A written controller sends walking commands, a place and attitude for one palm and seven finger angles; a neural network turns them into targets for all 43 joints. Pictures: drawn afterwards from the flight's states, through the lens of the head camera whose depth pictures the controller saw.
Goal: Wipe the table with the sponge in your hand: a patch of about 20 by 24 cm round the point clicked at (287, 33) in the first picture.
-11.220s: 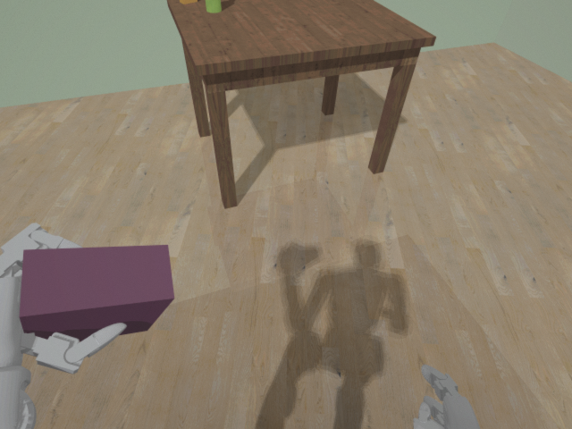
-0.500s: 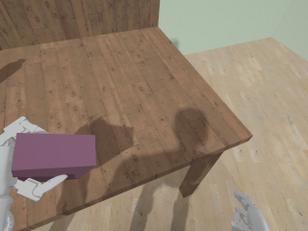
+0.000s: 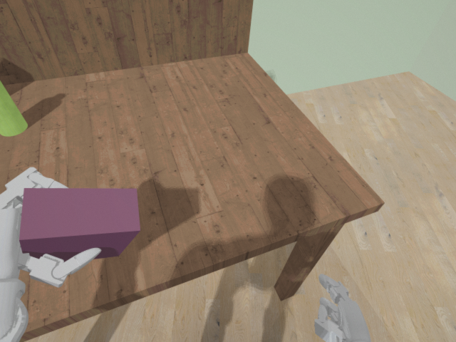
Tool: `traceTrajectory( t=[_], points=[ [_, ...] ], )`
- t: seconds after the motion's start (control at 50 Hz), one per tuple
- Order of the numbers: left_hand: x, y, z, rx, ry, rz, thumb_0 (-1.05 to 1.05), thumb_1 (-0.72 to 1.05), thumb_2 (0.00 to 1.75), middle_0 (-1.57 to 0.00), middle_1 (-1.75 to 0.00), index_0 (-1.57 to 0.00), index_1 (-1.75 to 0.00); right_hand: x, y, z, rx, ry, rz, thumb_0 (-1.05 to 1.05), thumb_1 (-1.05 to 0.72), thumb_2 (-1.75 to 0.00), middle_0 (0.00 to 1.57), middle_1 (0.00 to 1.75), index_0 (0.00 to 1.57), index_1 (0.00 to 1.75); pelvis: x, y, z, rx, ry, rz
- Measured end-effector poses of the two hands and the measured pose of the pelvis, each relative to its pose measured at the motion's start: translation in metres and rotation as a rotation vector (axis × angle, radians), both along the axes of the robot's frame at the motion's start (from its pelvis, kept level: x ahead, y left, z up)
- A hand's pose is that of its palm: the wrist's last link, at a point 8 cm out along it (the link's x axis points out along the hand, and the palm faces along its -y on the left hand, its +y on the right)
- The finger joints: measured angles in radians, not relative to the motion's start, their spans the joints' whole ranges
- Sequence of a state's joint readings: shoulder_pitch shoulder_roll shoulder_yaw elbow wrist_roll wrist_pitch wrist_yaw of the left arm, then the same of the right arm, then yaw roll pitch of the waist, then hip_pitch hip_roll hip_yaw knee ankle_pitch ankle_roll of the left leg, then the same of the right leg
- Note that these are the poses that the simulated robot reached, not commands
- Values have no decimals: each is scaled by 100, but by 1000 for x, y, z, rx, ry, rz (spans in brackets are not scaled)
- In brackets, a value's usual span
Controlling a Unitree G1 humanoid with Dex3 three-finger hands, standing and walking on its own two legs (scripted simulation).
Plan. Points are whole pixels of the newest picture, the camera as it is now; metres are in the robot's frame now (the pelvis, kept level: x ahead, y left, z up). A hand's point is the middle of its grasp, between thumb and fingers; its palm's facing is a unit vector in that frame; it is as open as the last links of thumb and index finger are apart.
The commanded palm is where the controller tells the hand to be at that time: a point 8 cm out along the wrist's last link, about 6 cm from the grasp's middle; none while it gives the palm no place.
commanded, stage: come to a stop and stand still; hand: left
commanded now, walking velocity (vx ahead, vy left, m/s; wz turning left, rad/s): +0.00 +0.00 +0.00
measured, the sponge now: (96, 227) +0.24 +0.21 +0.13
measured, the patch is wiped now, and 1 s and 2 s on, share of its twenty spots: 0.00 0.00 0.00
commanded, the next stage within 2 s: look again from close up in 0.04 s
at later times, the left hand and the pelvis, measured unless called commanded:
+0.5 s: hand (66, 223) +0.22 +0.24 +0.16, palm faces +0.33 -0.85 -0.41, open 10.1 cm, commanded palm +0.16 +0.28 +0.18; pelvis +0.00 +0.00 +0.00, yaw +0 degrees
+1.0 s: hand (48, 232) +0.21 +0.26 +0.15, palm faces +0.40 -0.62 -0.68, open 10.1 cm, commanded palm +0.17 +0.27 +0.19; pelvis +0.01 -0.03 -0.01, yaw +3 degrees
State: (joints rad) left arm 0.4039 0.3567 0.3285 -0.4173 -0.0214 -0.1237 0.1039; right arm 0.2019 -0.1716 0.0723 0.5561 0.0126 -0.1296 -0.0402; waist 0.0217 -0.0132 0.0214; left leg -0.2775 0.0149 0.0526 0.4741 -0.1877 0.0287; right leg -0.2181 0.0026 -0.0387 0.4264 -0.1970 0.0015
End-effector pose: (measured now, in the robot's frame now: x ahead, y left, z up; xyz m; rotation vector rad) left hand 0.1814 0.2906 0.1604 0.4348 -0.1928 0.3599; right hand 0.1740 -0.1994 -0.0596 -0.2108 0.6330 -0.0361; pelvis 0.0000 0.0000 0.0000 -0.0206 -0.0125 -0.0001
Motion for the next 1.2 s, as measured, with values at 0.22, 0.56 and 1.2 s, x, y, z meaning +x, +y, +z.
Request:
traceTrajectory(
  t=[0.22,0.56,1.2],
  points=[
    [0,-4,11,25,-41,-35,-1,-49,101,-71,-137,-72,-137,-12,-24,1,-54,22,-51,1,-90,-90,20,30,20,30,0,0,1,-2,0,0],
    [19,6,41,171,-65,-46,-2,-49,101,-71,-137,-73,-137,-14,-27,-8,-66,34,-1,1,-90,-90,20,30,20,30,-6,-9,-3,6,-30,23],
    [8,-33,32,450,275,43,-2,-49,101,-71,-137,-72,-136,57,-43,-20,3,-16,14,1,-90,-90,20,30,20,30,23,-40,-9,27,-12,21]
  ],
)
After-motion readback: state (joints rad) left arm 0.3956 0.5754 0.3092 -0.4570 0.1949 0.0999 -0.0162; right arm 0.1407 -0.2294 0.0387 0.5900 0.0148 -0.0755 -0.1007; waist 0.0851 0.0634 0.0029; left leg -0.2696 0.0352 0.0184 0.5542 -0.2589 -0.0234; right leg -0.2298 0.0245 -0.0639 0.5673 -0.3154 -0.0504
